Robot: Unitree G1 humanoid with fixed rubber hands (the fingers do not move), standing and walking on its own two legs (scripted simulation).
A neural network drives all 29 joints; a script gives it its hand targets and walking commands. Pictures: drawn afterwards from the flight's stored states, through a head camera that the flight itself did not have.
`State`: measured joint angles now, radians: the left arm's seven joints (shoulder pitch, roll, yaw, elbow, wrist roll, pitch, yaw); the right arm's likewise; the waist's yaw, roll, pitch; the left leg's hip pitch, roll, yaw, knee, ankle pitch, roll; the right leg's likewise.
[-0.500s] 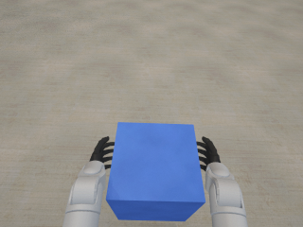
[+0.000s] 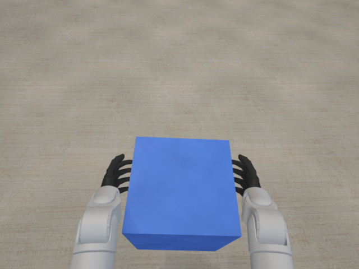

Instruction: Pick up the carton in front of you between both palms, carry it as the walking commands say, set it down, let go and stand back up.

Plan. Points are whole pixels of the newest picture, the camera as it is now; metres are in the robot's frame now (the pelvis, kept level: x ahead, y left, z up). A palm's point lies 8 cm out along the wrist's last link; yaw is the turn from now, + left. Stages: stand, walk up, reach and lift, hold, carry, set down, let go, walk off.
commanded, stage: carry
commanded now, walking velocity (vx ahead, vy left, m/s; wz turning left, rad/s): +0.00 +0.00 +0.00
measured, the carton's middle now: (179, 199) +0.30 +0.00 -0.04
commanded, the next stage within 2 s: hold in 1.68 s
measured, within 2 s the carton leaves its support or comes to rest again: neither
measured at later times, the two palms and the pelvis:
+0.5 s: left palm (109, 166) +0.35 +0.17 +0.03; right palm (234, 163) +0.36 -0.13 +0.04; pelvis +0.07 +0.01 +0.00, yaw +2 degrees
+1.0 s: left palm (101, 183) +0.30 +0.18 +0.03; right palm (235, 180) +0.32 -0.12 +0.04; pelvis +0.02 +0.02 -0.01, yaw +2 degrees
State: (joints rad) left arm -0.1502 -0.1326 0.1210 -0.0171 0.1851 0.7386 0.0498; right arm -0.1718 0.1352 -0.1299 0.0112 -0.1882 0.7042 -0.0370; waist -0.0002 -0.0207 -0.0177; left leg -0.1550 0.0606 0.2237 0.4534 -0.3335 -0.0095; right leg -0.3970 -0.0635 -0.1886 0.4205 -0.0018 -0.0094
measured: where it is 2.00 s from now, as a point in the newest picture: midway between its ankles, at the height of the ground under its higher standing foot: outside the picture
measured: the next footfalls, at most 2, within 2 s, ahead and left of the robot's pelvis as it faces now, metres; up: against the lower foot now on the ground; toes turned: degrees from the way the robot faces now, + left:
none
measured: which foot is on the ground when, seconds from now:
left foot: down 0.00-1.00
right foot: down 0.00-1.00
